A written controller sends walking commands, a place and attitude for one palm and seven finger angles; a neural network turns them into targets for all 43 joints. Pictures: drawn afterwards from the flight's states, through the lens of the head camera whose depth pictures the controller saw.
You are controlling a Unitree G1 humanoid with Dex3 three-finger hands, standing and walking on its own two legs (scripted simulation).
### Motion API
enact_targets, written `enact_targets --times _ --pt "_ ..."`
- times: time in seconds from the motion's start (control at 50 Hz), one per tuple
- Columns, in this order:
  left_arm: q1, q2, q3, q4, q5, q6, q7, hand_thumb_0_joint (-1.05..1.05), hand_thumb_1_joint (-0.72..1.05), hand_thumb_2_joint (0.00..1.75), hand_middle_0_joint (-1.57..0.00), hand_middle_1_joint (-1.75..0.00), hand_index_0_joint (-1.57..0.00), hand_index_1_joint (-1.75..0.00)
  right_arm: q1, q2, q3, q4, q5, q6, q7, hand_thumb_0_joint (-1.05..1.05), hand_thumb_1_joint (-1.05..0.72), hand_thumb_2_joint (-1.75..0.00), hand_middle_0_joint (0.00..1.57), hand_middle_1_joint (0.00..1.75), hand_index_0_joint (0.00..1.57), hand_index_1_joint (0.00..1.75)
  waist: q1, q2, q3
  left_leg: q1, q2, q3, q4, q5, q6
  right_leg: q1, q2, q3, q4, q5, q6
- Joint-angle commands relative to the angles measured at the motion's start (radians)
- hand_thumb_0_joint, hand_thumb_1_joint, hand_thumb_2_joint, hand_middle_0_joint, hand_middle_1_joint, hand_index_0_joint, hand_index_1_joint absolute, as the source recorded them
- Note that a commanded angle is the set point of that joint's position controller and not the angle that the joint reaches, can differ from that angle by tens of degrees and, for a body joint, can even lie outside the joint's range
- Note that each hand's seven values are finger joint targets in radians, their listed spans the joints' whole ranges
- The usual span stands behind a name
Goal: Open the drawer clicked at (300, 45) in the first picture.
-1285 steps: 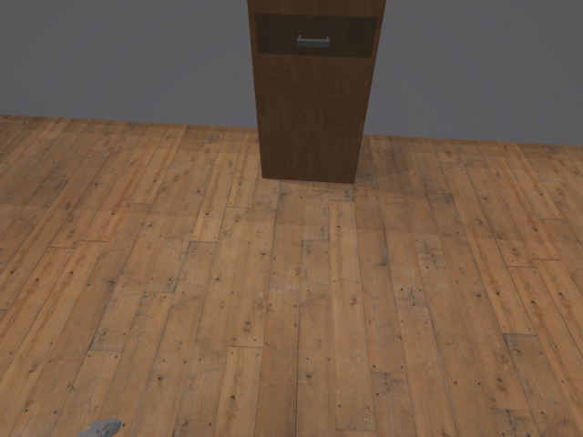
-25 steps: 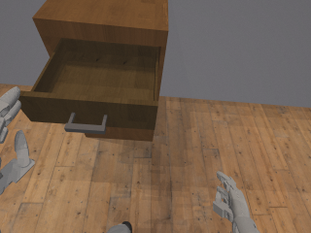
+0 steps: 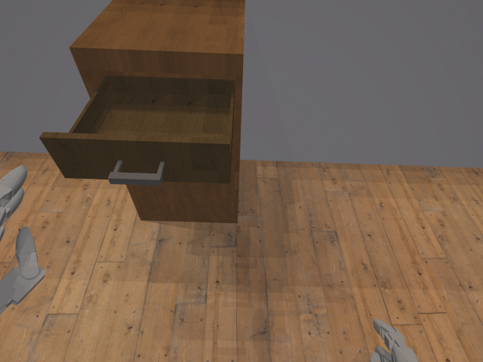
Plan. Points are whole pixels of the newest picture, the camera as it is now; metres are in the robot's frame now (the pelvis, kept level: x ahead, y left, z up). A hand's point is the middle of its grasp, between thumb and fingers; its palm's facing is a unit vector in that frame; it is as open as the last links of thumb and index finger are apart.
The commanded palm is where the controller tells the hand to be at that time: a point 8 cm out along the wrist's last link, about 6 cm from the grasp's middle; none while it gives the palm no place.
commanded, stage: stop stepping back and stand still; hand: left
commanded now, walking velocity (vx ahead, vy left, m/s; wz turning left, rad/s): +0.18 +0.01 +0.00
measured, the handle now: (138, 172) +0.53 +0.27 -0.04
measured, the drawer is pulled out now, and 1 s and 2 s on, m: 0.30 0.30 0.30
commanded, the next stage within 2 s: let the arm hang, fingers relaxed in 0.24 s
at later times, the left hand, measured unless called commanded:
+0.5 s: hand (111, 329) +0.19 +0.23 -0.06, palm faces +0.10 -0.92 -0.37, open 7.4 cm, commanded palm none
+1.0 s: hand out of the picture -0.05 +0.19 -0.16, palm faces +0.03 -0.97 -0.23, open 7.3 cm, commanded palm none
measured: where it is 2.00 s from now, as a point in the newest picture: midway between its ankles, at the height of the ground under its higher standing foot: outside the picture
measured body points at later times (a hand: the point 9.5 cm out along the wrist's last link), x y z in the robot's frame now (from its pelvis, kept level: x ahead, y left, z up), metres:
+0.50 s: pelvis +0.00 +0.00 -0.01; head +0.00 -0.02 +0.44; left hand +0.18 +0.27 -0.04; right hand +0.14 -0.24 -0.13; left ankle +0.01 +0.12 -0.73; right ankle +0.01 -0.11 -0.73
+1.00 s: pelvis +0.00 +0.00 +0.01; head +0.02 -0.01 +0.46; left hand -0.05 +0.24 -0.14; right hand -0.03 -0.21 -0.16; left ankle +0.01 +0.12 -0.73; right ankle +0.01 -0.11 -0.73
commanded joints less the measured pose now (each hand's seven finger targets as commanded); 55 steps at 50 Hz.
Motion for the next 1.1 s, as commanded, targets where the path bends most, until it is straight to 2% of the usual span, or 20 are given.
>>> enact_targets --times 0.0,0.06,0.1,0.16,0.24,0.3,0.32,0.34,0.36,0.4,0.46,0.52,0.56,0.58,0.64,0.66,0.68,0.78,0.88,1.08 --pt "-0.084 0.112 0.098 -0.143 -0.007 -0.062 0.019 0.00 0.90 0.90 -0.20 -0.30 -0.20 -0.30 -0.127 -0.109 -0.029 -0.164 0.003 -0.050 -0.006 0.00 -0.90 -0.90 0.20 0.30 0.20 0.30 -0.005 -0.026 0.020 -0.118 0.028 -0.046 -0.062 -0.238 0.057 -0.027 -0.094 0.208 -0.211 -0.303 -0.051" --pt "-0.116 0.110 0.092 -0.118 -0.008 -0.057 0.021 0.00 0.90 0.90 -0.20 -0.30 -0.20 -0.30 -0.124 -0.093 -0.017 -0.153 -0.005 -0.043 -0.007 0.00 -0.90 -0.90 0.20 0.30 0.20 0.30 -0.005 -0.058 0.001 -0.049 0.017 -0.022 -0.036 -0.163 0.054 -0.050 -0.122 0.223 -0.218 -0.271 -0.069" --pt "-0.140 0.103 0.076 -0.145 -0.008 -0.052 0.022 0.00 0.90 0.90 -0.20 -0.30 -0.20 -0.30 -0.142 -0.095 -0.009 -0.165 -0.004 -0.042 -0.009 0.00 -0.90 -0.90 0.20 0.30 0.20 0.30 0.000 0.021 0.000 -0.048 0.049 -0.071 -0.133 -0.148 0.062 -0.021 -0.075 0.165 -0.151 -0.214 -0.046" --pt "-0.130 0.093 0.069 -0.145 0.001 -0.044 0.022 0.00 0.90 0.90 -0.20 -0.30 -0.20 -0.30 -0.159 -0.089 0.001 -0.178 -0.001 -0.038 -0.007 0.00 -0.90 -0.90 0.20 0.30 0.20 0.30 0.007 0.131 0.026 -0.131 0.115 -0.164 -0.231 -0.275 0.082 0.015 -0.006 0.086 -0.073 -0.169 -0.013" --pt "-0.110 0.109 0.085 -0.161 -0.009 -0.045 0.022 0.00 0.90 0.90 -0.20 -0.30 -0.20 -0.30 -0.157 -0.081 0.003 -0.177 -0.002 -0.040 -0.003 0.00 -0.90 -0.90 0.20 0.30 0.20 0.30 0.011 0.035 -0.032 -0.106 0.075 -0.097 -0.142 -0.056 0.058 0.093 -0.033 0.117 -0.110 0.020 -0.014" --pt "-0.085 0.102 0.079 -0.172 -0.021 -0.044 0.017 0.00 0.90 0.90 -0.20 -0.30 -0.20 -0.30 -0.158 -0.079 0.002 -0.178 0.000 -0.035 0.005 0.00 -0.90 -0.90 0.20 0.30 0.20 0.30 0.007 0.032 -0.078 -0.033 0.046 -0.052 -0.084 0.089 0.033 0.112 -0.067 0.142 -0.131 0.144 -0.029" --pt "-0.202 -0.048 -0.276 0.686 0.084 0.120 -0.123 0.00 0.90 0.90 -0.20 -0.30 -0.20 -0.30 -0.137 -0.196 -0.061 0.094 -0.016 -0.058 0.092 0.00 -0.90 -0.90 0.20 0.30 0.20 0.30 -0.028 0.024 -0.041 -0.048 0.052 -0.044 0.096 0.215 0.013 -0.055 -0.123 0.085 0.029 0.285 -0.037" --pt "-0.181 -0.093 -0.258 0.715 0.071 0.194 -0.144 0.00 0.90 0.90 -0.20 -0.30 -0.20 -0.30 -0.031 -0.111 -0.046 0.092 -0.016 0.009 0.093 0.00 -0.90 -0.90 0.20 0.30 0.20 0.30 -0.010 0.012 -0.128 0.010 0.047 -0.047 0.074 0.258 0.007 -0.039 -0.100 0.102 0.031 0.293 -0.041" --pt "-0.207 -0.110 -0.270 0.744 0.063 0.208 -0.149 0.00 0.90 0.90 -0.20 -0.30 -0.20 -0.30 -0.021 -0.092 -0.029 0.078 -0.020 0.037 0.088 0.00 -0.90 -0.90 0.20 0.30 0.20 0.30 0.002 -0.020 -0.132 -0.017 0.056 -0.070 0.059 0.215 0.021 -0.042 -0.088 0.077 0.032 0.178 -0.034" --pt "-0.279 -0.108 -0.285 0.842 0.063 0.216 -0.152 0.00 0.90 0.90 -0.20 -0.30 -0.20 -0.30 -0.034 -0.103 -0.016 0.067 -0.032 0.065 0.079 0.00 -0.90 -0.90 0.20 0.30 0.20 0.30 0.012 -0.101 -0.104 -0.059 0.069 -0.118 0.036 0.254 0.046 -0.006 -0.061 0.057 0.043 0.161 -0.025" --pt "-0.350 -0.069 -0.288 1.046 0.059 0.225 -0.147 0.00 0.90 0.90 -0.20 -0.30 -0.20 -0.30 -0.046 -0.102 -0.011 0.092 -0.038 0.099 0.067 0.00 -0.90 -0.90 0.20 0.30 0.20 0.30 0.024 -0.179 -0.072 -0.046 0.020 -0.076 0.053 0.257 0.028 0.060 -0.107 0.109 -0.009 0.295 -0.058" --pt "-0.403 -0.067 -0.305 1.245 0.046 0.232 -0.141 0.00 0.90 0.90 -0.20 -0.30 -0.20 -0.30 -0.041 -0.088 0.003 0.160 -0.041 0.115 0.058 0.00 -0.90 -0.90 0.20 0.30 0.20 0.30 0.029 0.069 -0.013 -0.019 0.047 -0.091 -0.044 0.326 0.029 0.070 -0.069 0.090 -0.016 0.230 -0.042" --pt "-0.402 -0.068 -0.314 1.364 0.040 0.228 -0.141 0.00 0.90 0.90 -0.20 -0.30 -0.20 -0.30 -0.037 -0.082 0.010 0.206 -0.035 0.118 0.052 0.00 -0.90 -0.90 0.20 0.30 0.20 0.30 0.037 0.105 -0.004 -0.028 0.057 -0.100 -0.090 0.268 0.030 0.111 -0.057 0.094 -0.061 0.155 -0.034" --pt "-0.400 -0.064 -0.316 1.409 0.039 0.226 -0.142 0.00 0.90 0.90 -0.20 -0.30 -0.20 -0.30 -0.027 -0.085 0.011 0.222 -0.031 0.121 0.049 0.00 -0.90 -0.90 0.20 0.30 0.20 0.30 0.036 0.068 -0.001 -0.016 0.064 -0.108 -0.099 0.235 0.034 0.114 -0.053 0.090 -0.084 0.129 -0.034" --pt "-0.373 -0.100 -0.314 1.518 0.036 0.219 -0.143 0.00 0.90 0.90 -0.20 -0.30 -0.20 -0.30 0.006 -0.050 0.013 0.285 -0.034 0.124 0.041 0.00 -0.90 -0.90 0.20 0.30 0.20 0.30 0.037 0.185 -0.011 0.002 0.055 -0.091 -0.126 0.148 0.032 0.132 -0.064 0.099 -0.142 0.099 -0.046" --pt "-0.368 -0.100 -0.317 1.543 0.033 0.217 -0.144 0.00 0.90 0.90 -0.20 -0.30 -0.20 -0.30 0.024 -0.041 0.014 0.300 -0.032 0.125 0.040 0.00 -0.90 -0.90 0.20 0.30 0.20 0.30 0.035 0.168 -0.022 0.009 0.056 -0.092 -0.130 0.138 0.031 0.139 -0.063 0.100 -0.153 0.098 -0.048" --pt "-0.366 -0.103 -0.321 1.567 0.034 0.215 -0.143 0.00 0.90 0.90 -0.20 -0.30 -0.20 -0.30 0.040 -0.038 0.011 0.315 -0.028 0.128 0.039 0.00 -0.90 -0.90 0.20 0.30 0.20 0.30 0.032 0.095 -0.014 0.034 0.063 -0.092 -0.127 0.153 0.030 0.129 -0.064 0.090 -0.165 0.114 -0.049" --pt "-0.340 -0.121 -0.338 1.664 0.029 0.208 -0.140 0.00 0.90 0.90 -0.20 -0.30 -0.20 -0.30 0.101 -0.022 0.009 0.389 -0.023 0.130 0.034 0.00 -0.90 -0.90 0.20 0.30 0.20 0.30 0.027 0.045 0.005 0.072 0.072 -0.083 -0.151 0.155 0.030 0.109 -0.065 0.083 -0.199 0.100 -0.049" --pt "-0.321 -0.137 -0.347 1.721 0.029 0.210 -0.134 0.00 0.90 0.90 -0.20 -0.30 -0.20 -0.30 0.123 -0.006 0.011 0.437 -0.021 0.130 0.032 0.00 -0.90 -0.90 0.20 0.30 0.20 0.30 0.029 0.036 0.062 0.065 0.074 -0.082 -0.179 0.124 0.030 0.076 -0.061 0.080 -0.213 0.046 -0.046" --pt "-0.321 -0.155 -0.340 1.741 0.034 0.210 -0.128 0.00 0.90 0.90 -0.20 -0.30 -0.20 -0.30 0.139 0.023 0.005 0.466 -0.025 0.130 0.033 0.00 -0.90 -0.90 0.20 0.30 0.20 0.30 0.029 0.019 0.096 0.041 0.065 -0.073 -0.201 0.046 0.026 0.040 -0.058 0.088 -0.220 -0.033 -0.041"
